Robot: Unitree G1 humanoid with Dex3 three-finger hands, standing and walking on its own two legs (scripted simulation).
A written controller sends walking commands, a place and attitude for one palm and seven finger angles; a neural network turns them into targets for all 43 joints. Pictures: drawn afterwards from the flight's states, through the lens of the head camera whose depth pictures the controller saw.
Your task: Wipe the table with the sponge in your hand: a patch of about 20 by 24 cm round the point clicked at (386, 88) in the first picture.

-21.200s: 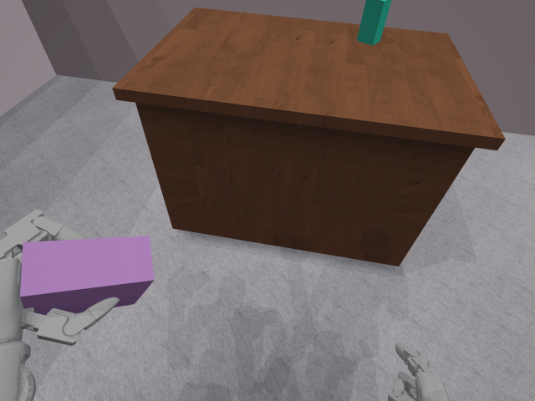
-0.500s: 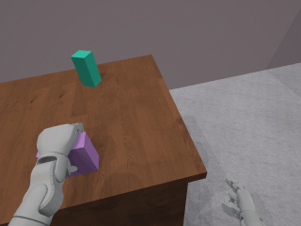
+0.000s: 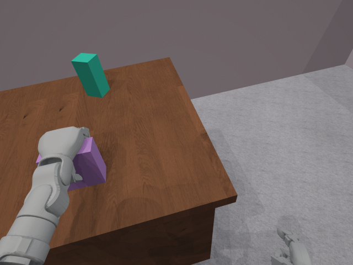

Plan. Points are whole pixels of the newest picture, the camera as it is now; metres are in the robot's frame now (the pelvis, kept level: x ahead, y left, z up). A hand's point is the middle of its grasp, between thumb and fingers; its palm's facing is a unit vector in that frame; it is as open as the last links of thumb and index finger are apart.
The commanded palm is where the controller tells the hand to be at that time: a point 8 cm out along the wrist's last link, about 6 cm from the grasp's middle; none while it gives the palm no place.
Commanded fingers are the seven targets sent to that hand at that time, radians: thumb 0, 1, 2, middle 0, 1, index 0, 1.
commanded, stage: wipe forward along the first lane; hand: left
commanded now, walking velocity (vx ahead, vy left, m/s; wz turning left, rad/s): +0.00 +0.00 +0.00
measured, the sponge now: (78, 170) +0.30 +0.30 +0.05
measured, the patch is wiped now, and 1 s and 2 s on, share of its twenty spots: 0.35 0.40 0.45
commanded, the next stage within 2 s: slide across to the middle lane in 0.90 s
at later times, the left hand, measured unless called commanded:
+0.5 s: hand (74, 143) +0.35 +0.32 +0.09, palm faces -0.10 +0.00 -0.99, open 9.5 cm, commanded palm +0.35 +0.32 +0.12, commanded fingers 0.00 0.10 1.30 -1.20 -1.60 -1.20 -1.60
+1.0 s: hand (77, 127) +0.41 +0.34 +0.09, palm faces -0.13 +0.02 -0.99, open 9.5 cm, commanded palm +0.40 +0.33 +0.12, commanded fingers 0.00 0.10 1.30 -1.20 -1.60 -1.20 -1.60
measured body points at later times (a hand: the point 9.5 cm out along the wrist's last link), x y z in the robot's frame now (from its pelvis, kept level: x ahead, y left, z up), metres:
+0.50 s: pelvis -0.01 +0.00 +0.00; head +0.01 -0.03 +0.45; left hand +0.36 +0.31 +0.14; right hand +0.14 -0.26 -0.13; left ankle +0.04 +0.15 -0.73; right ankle -0.01 -0.12 -0.73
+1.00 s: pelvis +0.00 +0.01 -0.01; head +0.04 -0.01 +0.44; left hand +0.41 +0.33 +0.14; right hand +0.10 -0.26 -0.14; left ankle +0.05 +0.15 -0.73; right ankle -0.01 -0.12 -0.73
